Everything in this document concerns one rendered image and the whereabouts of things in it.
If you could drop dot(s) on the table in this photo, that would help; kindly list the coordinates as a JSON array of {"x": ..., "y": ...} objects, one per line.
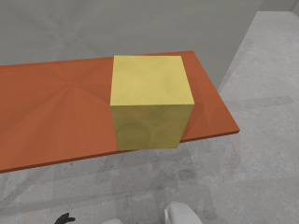
[{"x": 57, "y": 112}]

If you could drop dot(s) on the left robot hand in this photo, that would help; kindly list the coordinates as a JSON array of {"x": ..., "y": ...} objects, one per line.
[{"x": 64, "y": 219}]

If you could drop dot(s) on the right robot thigh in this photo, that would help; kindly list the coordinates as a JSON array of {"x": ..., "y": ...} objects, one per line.
[{"x": 180, "y": 213}]

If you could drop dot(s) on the carton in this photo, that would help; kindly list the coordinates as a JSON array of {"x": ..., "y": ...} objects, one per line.
[{"x": 150, "y": 102}]

